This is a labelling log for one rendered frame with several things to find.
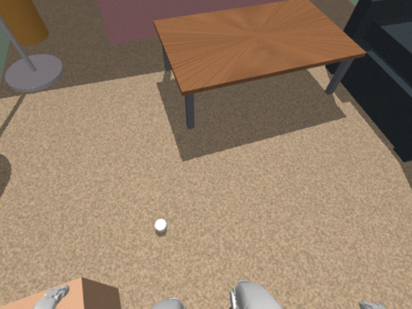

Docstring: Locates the floor lamp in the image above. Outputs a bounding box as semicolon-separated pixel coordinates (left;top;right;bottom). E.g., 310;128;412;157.
0;15;64;92

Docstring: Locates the sofa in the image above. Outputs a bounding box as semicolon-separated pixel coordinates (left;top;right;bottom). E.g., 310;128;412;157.
97;0;310;46

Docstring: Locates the armchair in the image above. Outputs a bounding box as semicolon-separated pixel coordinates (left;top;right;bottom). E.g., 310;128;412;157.
325;0;412;162

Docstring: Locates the left robot hand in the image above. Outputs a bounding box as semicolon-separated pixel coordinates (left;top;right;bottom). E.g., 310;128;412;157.
32;285;70;309

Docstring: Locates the coffee table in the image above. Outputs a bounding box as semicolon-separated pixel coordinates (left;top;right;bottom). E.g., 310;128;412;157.
153;0;366;129

